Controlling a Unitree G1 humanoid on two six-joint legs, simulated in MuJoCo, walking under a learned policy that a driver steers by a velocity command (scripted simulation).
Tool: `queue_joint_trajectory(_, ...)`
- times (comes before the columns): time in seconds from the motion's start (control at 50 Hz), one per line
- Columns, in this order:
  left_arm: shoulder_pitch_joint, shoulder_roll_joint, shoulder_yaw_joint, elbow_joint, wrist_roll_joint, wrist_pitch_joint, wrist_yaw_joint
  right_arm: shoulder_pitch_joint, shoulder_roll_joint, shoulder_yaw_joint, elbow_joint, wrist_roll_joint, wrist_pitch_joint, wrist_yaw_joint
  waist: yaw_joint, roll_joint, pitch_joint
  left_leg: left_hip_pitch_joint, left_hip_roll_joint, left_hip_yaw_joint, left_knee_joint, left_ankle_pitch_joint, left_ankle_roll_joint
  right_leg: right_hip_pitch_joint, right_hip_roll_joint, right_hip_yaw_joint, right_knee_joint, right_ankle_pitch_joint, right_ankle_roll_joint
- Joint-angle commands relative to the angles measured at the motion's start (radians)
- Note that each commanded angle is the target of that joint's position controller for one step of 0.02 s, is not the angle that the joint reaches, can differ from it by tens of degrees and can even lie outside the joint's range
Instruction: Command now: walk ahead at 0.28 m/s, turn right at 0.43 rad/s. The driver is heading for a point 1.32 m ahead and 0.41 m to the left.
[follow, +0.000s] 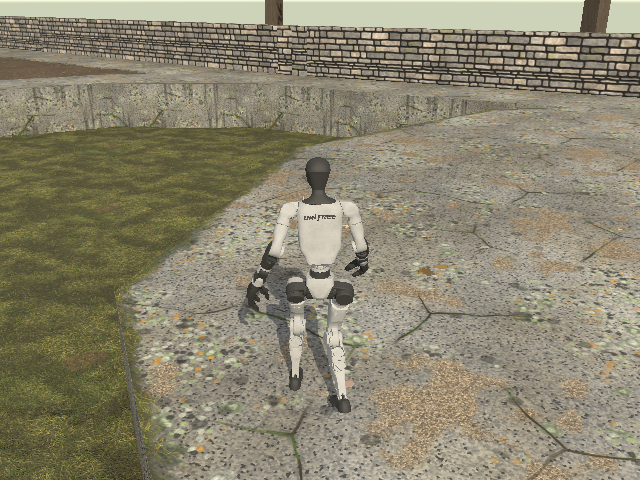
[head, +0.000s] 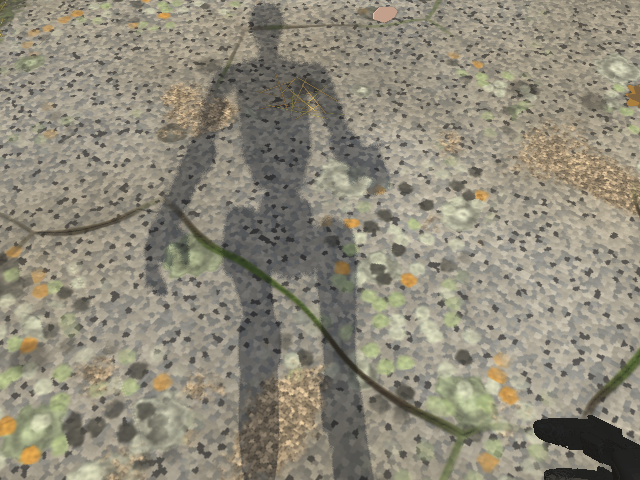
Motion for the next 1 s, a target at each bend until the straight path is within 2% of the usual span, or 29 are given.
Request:
queue_joint_trajectory(0.02,0.123,0.04,-0.017,-0.064,0.034,0.01,0.0,0.157,-0.092,-0.049,-0.036,0.018,0.008,-0.005,-0.071,0.139,-0.416,0.598,0.376,-0.481,-0.146,0.527,0.269,-0.318,-0.086,-0.068,0.318,0.099,0.053)
queue_joint_trajectory(0.04,0.051,0.022,-0.021,-0.075,0.037,0.017,-0.013,0.145,-0.05,-0.033,-0.012,0.013,0.015,0.0,-0.072,0.097,-0.331,0.505,0.297,-0.379,-0.175,0.461,0.238,-0.306,-0.099,-0.062,0.248,0.104,0.065)
queue_joint_trajectory(0.06,0.01,0.008,-0.03,-0.084,0.038,0.027,-0.024,0.185,-0.051,-0.03,0.023,0.015,0.014,0.001,-0.088,0.095,-0.269,0.427,0.26,-0.311,-0.188,0.539,0.225,-0.274,-0.105,-0.043,0.154,0.091,0.067)
queue_joint_trajectory(0.08,0.001,-0.013,-0.039,-0.09,0.038,0.041,-0.029,0.209,-0.069,-0.035,0.061,0.02,0.014,0.005,-0.072,0.106,-0.239,0.353,0.225,-0.251,-0.197,0.605,0.205,-0.202,-0.111,-0.052,0.047,0.1,0.067)
queue_joint_trajectory(0.12,0.004,-0.038,-0.058,-0.097,0.038,0.052,-0.025,0.201,-0.101,-0.046,0.094,0.016,0.021,0.017,-0.032,0.135,-0.238,0.301,0.157,-0.195,-0.202,0.708,0.19,-0.106,-0.125,-0.146,-0.156,0.105,0.076)
queue_joint_trajectory(0.16,-0.029,-0.039,-0.07,-0.108,0.029,0.058,-0.013,0.211,-0.149,-0.071,0.096,0.011,0.039,0.026,-0.041,0.174,-0.251,0.293,0.139,-0.222,-0.209,0.681,0.2,-0.057,-0.115,-0.174,-0.265,0.134,0.075)
queue_joint_trajectory(0.22,-0.092,-0.009,-0.074,-0.135,0.018,0.069,-0.003,0.215,-0.182,-0.102,0.081,0.015,0.083,0.039,-0.05,0.179,-0.231,0.213,0.127,-0.307,-0.251,0.236,0.191,-0.003,-0.108,-0.168,-0.363,0.168,0.058)
queue_joint_trajectory(0.28,-0.08,-0.01,-0.079,-0.142,0.026,0.053,0.01,0.186,-0.17,-0.118,0.057,0.026,0.128,0.039,-0.018,0.156,-0.144,0.027,0.073,-0.374,-0.271,-0.211,0.125,0.162,-0.106,-0.163,-0.63,0.253,0.017)
queue_joint_trajectory(0.3,-0.053,0.04,-0.067,-0.144,0.039,0.041,0.021,0.203,-0.137,-0.115,0.047,0.035,0.129,0.036,-0.015,0.068,-0.132,-0.07,0.021,-0.34,-0.209,-0.365,0.067,0.243,-0.228,-0.05,-0.757,0.186,-0.02)
queue_joint_trajectory(0.32,-0.063,0.14,-0.043,-0.162,0.055,0.04,0.033,0.203,-0.064,-0.102,0.003,0.057,0.122,0.034,-0.023,-0.182,-0.147,-0.197,-0.116,-0.135,0.048,-0.492,0.011,0.266,-0.52,0.237,-0.907,0.044,-0.109)
queue_joint_trajectory(0.34,-0.152,0.145,-0.035,-0.175,0.056,0.044,0.039,0.234,-0.117,-0.115,0.024,0.018,0.12,0.024,-0.051,-0.183,-0.094,-0.15,-0.113,-0.018,0.316,-0.477,-0.007,0.069,-0.646,0.31,-0.964,0.145,-0.192)
queue_joint_trajectory(0.36,-0.198,0.053,-0.061,-0.187,0.049,0.036,0.043,0.248,-0.163,-0.136,0.042,0.008,0.125,0.026,-0.099,-0.093,-0.074,-0.059,-0.055,-0.028,0.446,-0.431,-0.008,-0.014,-0.584,0.21,-0.931,0.302,-0.206)
queue_joint_trajectory(0.38,-0.263,-0.004,-0.076,-0.192,0.042,0.029,0.042,0.298,-0.154,-0.142,0.067,0.011,0.135,0.031,-0.152,-0.065,-0.058,-0.023,-0.051,-0.009,0.528,-0.385,-0.013,-0.045,-0.512,0.088,-0.906,0.443,-0.181)
queue_joint_trajectory(0.42,-0.312,-0.03,-0.08,-0.213,0.036,0.016,0.042,0.348,-0.138,-0.143,0.087,0.011,0.158,0.041,-0.175,-0.104,-0.082,-0.042,-0.035,0.029,0.645,-0.326,-0.031,0.021,-0.442,-0.076,-0.857,0.679,-0.157)
queue_joint_trajectory(0.48,-0.224,-0.016,-0.066,-0.195,0.037,0.015,0.038,0.254,-0.107,-0.128,0.036,0.03,0.168,0.064,-0.118,-0.106,-0.106,-0.086,0.001,0.054,0.53,-0.299,-0.054,0.162,-0.447,-0.158,-0.803,0.812,-0.154)
queue_joint_trajectory(0.54,-0.165,0.024,-0.042,-0.177,0.04,0.015,0.028,0.178,-0.078,-0.111,-0.011,0.034,0.174,0.084,-0.072,-0.144,-0.129,0.003,0.02,0.081,0.326,-0.331,-0.045,0.205,-0.476,-0.207,-0.761,0.802,-0.137)
queue_joint_trajectory(0.6,-0.139,0.067,-0.02,-0.166,0.039,0.015,0.006,0.142,-0.096,-0.113,-0.046,0.041,0.176,0.088,-0.054,-0.186,-0.148,0.129,-0.009,0.151,0.165,-0.356,-0.014,0.191,-0.502,-0.255,-0.701,0.822,-0.109)
queue_joint_trajectory(0.64,-0.136,0.081,-0.009,-0.163,0.021,0.014,-0.006,0.145,-0.105,-0.118,-0.058,0.038,0.174,0.084,-0.07,-0.178,-0.152,0.201,-0.025,0.169,0.035,-0.309,0.009,0.173,-0.515,-0.288,-0.617,0.808,-0.07)
queue_joint_trajectory(0.66,-0.134,0.083,-0.004,-0.158,0.01,0.016,-0.01,0.187,-0.106,-0.12,-0.046,0.028,0.167,0.076,-0.107,-0.131,-0.162,0.297,-0.037,0.161,-0.095,-0.197,0.025,0.117,-0.502,-0.333,-0.524,0.745,-0.022)
queue_joint_trajectory(0.68,-0.096,0.071,-0.004,-0.153,0.009,0.017,-0.014,0.259,-0.167,-0.138,-0.024,0.011,0.152,0.061,-0.142,0.011,-0.181,0.459,0.026,0.002,-0.213,-0.064,0.056,-0.037,-0.453,-0.385,-0.337,0.538,0.047)
queue_joint_trajectory(0.7,-0.102,-0.029,-0.032,-0.235,0.019,0.024,-0.021,0.281,-0.366,-0.179,-0.044,0.016,0.14,0.049,-0.109,0.353,-0.162,0.589,0.358,-0.48,-0.207,0.472,0.196,-0.394,-0.274,-0.417,-0.085,-0.083,0.143)
queue_joint_trajectory(0.72,-0.237,0.003,-0.036,-0.26,0.045,0.042,-0.005,0.384,-0.355,-0.195,-0.036,0.035,0.138,0.046,-0.229,0.212,-0.226,0.597,0.377,-0.491,-0.179,0.609,0.324,-0.445,-0.243,-0.206,0.044,-0.127,0.139)
queue_joint_trajectory(0.76,-0.228,0.011,-0.035,-0.237,0.02,0.041,-0.001,0.262,-0.265,-0.163,-0.033,0.033,0.15,0.029,-0.148,0.131,-0.124,0.499,0.252,-0.331,-0.201,0.375,0.279,-0.447,-0.276,-0.147,0.039,0.071,0.119)
queue_joint_trajectory(0.8,-0.145,0.049,-0.023,-0.177,0.032,0.041,0.0,0.123,-0.175,-0.128,-0.062,0.041,0.155,0.016,-0.09,0.149,-0.139,0.445,0.176,-0.21,-0.209,0.402,0.229,-0.358,-0.265,-0.181,0.008,0.192,0.113)
queue_joint_trajectory(0.84,-0.087,0.039,-0.027,-0.134,0.027,0.055,-0.008,0.129,-0.137,-0.106,-0.046,0.038,0.145,0.019,-0.081,0.117,-0.186,0.426,0.168,-0.149,-0.213,0.469,0.221,-0.265,-0.247,-0.204,-0.012,0.214,0.108)
queue_joint_trajectory(0.9,-0.081,-0.022,-0.053,-0.105,0.014,0.071,-0.02,0.127,-0.082,-0.072,-0.012,0.022,0.125,0.013,-0.087,0.106,-0.165,0.396,0.169,-0.095,-0.263,0.317,0.194,-0.149,-0.256,-0.196,-0.214,0.247,0.088)
queue_joint_trajectory(0.92,-0.086,-0.033,-0.059,-0.097,0.015,0.075,-0.024,0.125,-0.076,-0.064,-0.002,0.015,0.119,0.01,-0.096,0.123,-0.146,0.369,0.172,-0.079,-0.278,0.236,0.185,-0.097,-0.249,-0.191,-0.289,0.258,0.077)
queue_joint_trajectory(0.96,-0.11,0.01,-0.046,-0.102,0.013,0.079,-0.028,0.14,-0.136,-0.077,0.017,0.004,0.119,0.006,-0.12,0.152,-0.1,0.349,0.198,-0.085,-0.272,0.157,0.198,-0.077,-0.212,-0.197,-0.33,0.225,0.058)
queue_joint_trajectory(1.0,-0.109,0.034,-0.036,-0.109,0.012,0.076,-0.033,0.156,-0.171,-0.088,0.03,0.009,0.127,0.002,-0.121,0.133,-0.076,0.369,0.241,-0.109,-0.248,0.17,0.219,-0.106,-0.204,-0.206,-0.327,0.174,0.044)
